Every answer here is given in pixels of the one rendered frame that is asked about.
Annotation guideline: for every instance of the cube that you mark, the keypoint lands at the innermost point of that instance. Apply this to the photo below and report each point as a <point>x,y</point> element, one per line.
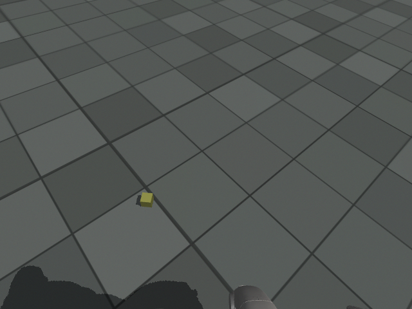
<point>147,199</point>

